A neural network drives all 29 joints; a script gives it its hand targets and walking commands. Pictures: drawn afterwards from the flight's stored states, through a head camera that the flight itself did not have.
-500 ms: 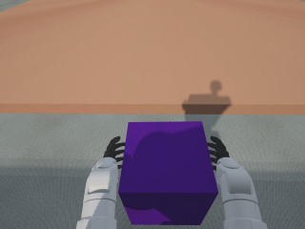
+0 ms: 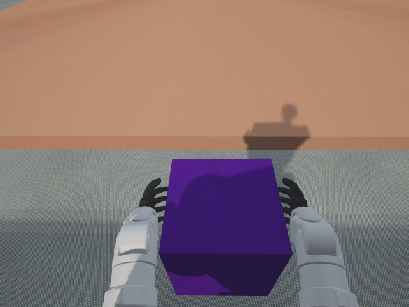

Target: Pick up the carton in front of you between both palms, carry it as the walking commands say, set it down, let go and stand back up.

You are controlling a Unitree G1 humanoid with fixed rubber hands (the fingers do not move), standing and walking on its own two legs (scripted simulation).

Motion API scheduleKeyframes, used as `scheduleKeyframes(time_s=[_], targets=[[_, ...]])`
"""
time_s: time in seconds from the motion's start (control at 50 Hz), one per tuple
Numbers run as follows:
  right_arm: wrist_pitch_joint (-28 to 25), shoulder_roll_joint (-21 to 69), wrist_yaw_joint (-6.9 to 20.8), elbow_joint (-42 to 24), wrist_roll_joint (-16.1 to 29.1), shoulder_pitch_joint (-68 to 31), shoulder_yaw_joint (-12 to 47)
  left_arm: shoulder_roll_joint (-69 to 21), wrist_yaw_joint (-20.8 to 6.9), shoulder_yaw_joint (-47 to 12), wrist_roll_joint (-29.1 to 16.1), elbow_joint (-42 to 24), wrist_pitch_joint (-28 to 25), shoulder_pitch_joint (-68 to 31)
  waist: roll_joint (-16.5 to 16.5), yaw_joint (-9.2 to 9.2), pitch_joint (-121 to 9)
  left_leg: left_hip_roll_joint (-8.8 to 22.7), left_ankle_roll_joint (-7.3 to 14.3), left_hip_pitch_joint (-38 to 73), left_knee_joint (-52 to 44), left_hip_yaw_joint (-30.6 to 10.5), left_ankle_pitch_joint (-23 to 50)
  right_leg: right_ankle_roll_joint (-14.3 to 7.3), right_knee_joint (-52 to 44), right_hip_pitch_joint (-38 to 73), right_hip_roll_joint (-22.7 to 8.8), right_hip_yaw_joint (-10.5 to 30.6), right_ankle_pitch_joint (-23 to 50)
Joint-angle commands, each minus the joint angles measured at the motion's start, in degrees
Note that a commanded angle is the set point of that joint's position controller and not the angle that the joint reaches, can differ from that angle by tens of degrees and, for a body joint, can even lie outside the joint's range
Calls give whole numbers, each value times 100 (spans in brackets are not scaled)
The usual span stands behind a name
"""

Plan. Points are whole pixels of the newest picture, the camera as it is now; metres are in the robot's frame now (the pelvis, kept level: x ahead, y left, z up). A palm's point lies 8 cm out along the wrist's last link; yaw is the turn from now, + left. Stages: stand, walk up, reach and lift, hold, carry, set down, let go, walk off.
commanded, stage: hold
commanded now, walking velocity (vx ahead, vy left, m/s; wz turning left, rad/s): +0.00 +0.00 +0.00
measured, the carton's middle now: (221, 230) +0.29 +0.00 -0.02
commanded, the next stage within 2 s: carry in 0.36 s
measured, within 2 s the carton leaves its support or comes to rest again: neither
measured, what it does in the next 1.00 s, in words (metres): walks ahead: left foot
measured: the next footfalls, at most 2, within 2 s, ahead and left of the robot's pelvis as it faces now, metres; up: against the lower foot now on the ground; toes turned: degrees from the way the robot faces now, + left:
left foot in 0.84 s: +0.24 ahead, +0.09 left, +0.00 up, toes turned +9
right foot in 1.26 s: +0.56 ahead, -0.15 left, +0.00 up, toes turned -15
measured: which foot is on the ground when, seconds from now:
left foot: down 0.00-0.60, up 0.62-0.82, down 0.84-1.00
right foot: down 0.00-0.86, up 0.88-1.00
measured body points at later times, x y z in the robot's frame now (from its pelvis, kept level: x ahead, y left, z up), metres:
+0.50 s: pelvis +0.02 +0.00 +0.00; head -0.02 -0.01 +0.44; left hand +0.32 +0.14 +0.05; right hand +0.31 -0.16 +0.05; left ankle +0.03 +0.12 -0.74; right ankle +0.01 -0.13 -0.74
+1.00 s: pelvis +0.22 +0.00 +0.00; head +0.20 +0.00 +0.45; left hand +0.49 +0.14 +0.08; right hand +0.46 -0.17 +0.08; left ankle +0.20 +0.08 -0.74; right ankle +0.15 -0.11 -0.67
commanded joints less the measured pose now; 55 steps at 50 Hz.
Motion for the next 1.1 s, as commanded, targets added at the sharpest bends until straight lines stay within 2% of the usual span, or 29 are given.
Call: scheduleKeyframes(time_s=[0.0,0.32,0.34,0.38,0.4,0.42,0.46,0.48,0.52,0.54,0.56,0.58,0.6,0.62,0.64,0.66,0.7,0.72,0.76,0.8,0.82,0.84,0.86,0.88,0.92,0.94,0.98,1.02,1.08], targets=[[-146,4998,1181,-291,1369,-2696,3151,-5097,-1184,-3163,-1375,-268,-140,-2631,26,3,-1366,-386,9,489,-305,-43,761,-45,-396,-5,407,-4,746],[-112,4935,1116,-595,1438,-2334,3267,-4969,-1154,-3278,-1435,-577,-122,-2299,8,12,-1345,-419,27,517,-323,-61,1029,-21,-412,102,417,44,1048],[-68,5002,1126,-593,1528,-2613,3334,-5033,-1166,-3370,-1541,-546,-75,-2611,48,19,-1635,690,55,-104,80,109,159,-113,-44,-534,-658,4,205],[-27,5048,1123,-760,1642,-2620,3476,-5071,-1179,-3526,-1676,-711,-48,-2658,82,14,-1461,586,113,-619,-246,-201,-2525,-187,-238,-1188,-499,195,-2385],[5,5082,1103,-885,1712,-2684,3584,-5110,-1166,-3653,-1748,-867,-20,-2783,108,-10,-1284,643,156,-791,-298,-317,-3175,-185,-151,-1538,-441,203,-2919],[47,5104,1072,-1025,1772,-2755,3687,-5126,-1148,-3727,-1802,-991,21,-2851,212,-21,-1241,744,216,-795,-311,-425,-3054,-163,85,-1716,-402,91,-2654],[199,5106,979,-1269,1878,-2650,3897,-5133,-1088,-3977,-1963,-1254,173,-2822,610,-45,-1708,1062,419,-582,-562,-820,-2382,-92,884,-1658,-157,-431,-1325],[309,5085,918,-1417,1921,-2515,3996,-5120,-1052,-4108,-2060,-1404,287,-2794,782,-61,-1894,1234,559,-474,-685,-1059,-2309,-75,1083,-1670,-37,-694,-989],[590,4977,793,-1779,1981,-2470,4118,-5060,-983,-4288,-2217,-1710,554,-2778,793,-51,-1877,1341,689,-860,-685,-1045,-2826,-134,638,-1444,-42,-856,-1307],[753,4944,734,-1958,2051,-2553,4204,-5008,-937,-4332,-2275,-1821,704,-2758,696,-21,-1788,1196,590,-1305,-482,-746,-2909,-149,293,-1052,-108,-785,-1387],[929,4860,673,-2076,2125,-2512,4277,-4955,-865,-4360,-2325,-1911,865,-2679,249,2,-1656,875,391,-1810,80,-207,-2564,-220,-147,-651,-432,-282,-1587],[1100,4778,612,-2203,2188,-2466,4332,-4810,-771,-4300,-2312,-1950,1020,-2438,-745,88,-1629,484,139,-2560,1321,484,-2049,-507,-683,-150,-1245,956,-2103],[1262,4686,551,-2354,2274,-2395,4415,-4647,-670,-4246,-2305,-2043,1171,-2159,-1480,145,-1442,172,-37,-3682,2231,938,-1794,-893,-1106,518,-1951,2187,-1842],[1409,4607,511,-2612,2451,-2487,4586,-4560,-564,-4274,-2321,-2296,1315,-1989,-1410,176,-1227,324,-2,-4243,2326,843,-2050,-1234,-1115,747,-2209,2530,-882],[1546,4656,477,-2762,2615,-2527,4701,-4559,-480,-4308,-2366,-2537,1456,-1968,-994,214,-1323,410,19,-4371,2381,783,-2034,-1290,-960,963,-2153,2284,-77],[1666,4691,431,-2915,2769,-2343,4804,-4557,-401,-4379,-2441,-2800,1589,-1845,-718,203,-1571,434,26,-4263,2233,833,-1905,-1197,-824,1132,-2048,1883,458],[1858,4743,337,-3267,2885,-1900,4897,-4639,-315,-4574,-2608,-3351,1800,-1692,-801,180,-1923,255,-35,-3646,1735,1157,-1286,-912,-685,1112,-1689,1014,1213],[1941,4742,294,-3448,2893,-1694,4917,-4670,-300,-4666,-2691,-3562,1893,-1551,-937,177,-1989,173,-60,-3333,1483,1268,-1077,-835,-652,1010,-1579,716,1359],[2106,4826,218,-3752,2887,-1302,4895,-4730,-287,-4801,-2857,-3890,2075,-1256,-1017,170,-1969,82,-67,-2582,884,1456,-634,-763,-618,513,-1473,293,1002],[2246,4819,150,-4008,2835,-847,4793,-4712,-287,-4906,-2993,-4204,2240,-939,-654,72,-2124,-92,-9,-656,-58,1778,85,-534,125,-621,-1206,-373,870],[2313,4805,130,-4095,2792,-657,4719,-4663,-287,-4919,-3039,-4357,2316,-880,-397,28,-2377,167,90,671,-38,1575,-46,-396,736,-1508,-1082,-620,803],[2386,4651,95,-4209,2728,-539,4637,-4529,-282,-4925,-3102,-4544,2412,-992,527,-86,-2606,1342,387,1660,-517,-71,-1259,-137,2139,-2632,-756,-1012,-235],[2430,4520,46,-4171,2677,-641,4550,-4375,-274,-4960,-3207,-4768,2530,-1314,1691,-133,-2448,2658,1052,2181,-1010,-2389,-1613,-2,3393,-4122,-127,-1175,-1591],[2484,4518,12,-4321,2727,-802,4538,-4324,-274,-5030,-3308,-4835,2606,-1541,1221,-161,-2229,2878,1449,1821,-972,-2670,-1323,-126,4168,-4408,-480,-598,-1763],[2564,4581,-35,-4597,2897,-1213,4664,-4416,-257,-4926,-3360,-4683,2663,-1583,376,-144,-2015,2571,1306,1081,-1009,-1839,-746,-244,4536,-4465,-883,-423,-1290],[2608,4583,-48,-4629,2994,-1297,4718,-4499,-230,-4889,-3362,-4572,2687,-1453,167,-118,-1968,2394,1126,775,-1163,-1365,-868,-216,4238,-4281,-993,-436,-946],[2674,4541,-43,-4655,3163,-1357,4837,-4492,-144,-4757,-3210,-4401,2705,-1202,313,-104,-1828,2056,898,418,-1402,-513,-613,-82,3408,-3912,-890,-713,-454],[2735,4469,-12,-4535,3261,-1281,4876,-4430,-52,-4607,-3001,-4191,2719,-944,457,-105,-1701,1864,845,374,-1480,-45,-213,28,2712,-3772,-777,-951,-130],[2802,4332,40,-4383,3318,-1172,4844,-4357,49,-4481,-2794,-4041,2746,-727,640,-112,-1441,1613,735,319,-1352,568,628,36,1596,-3457,-581,-1298,334]])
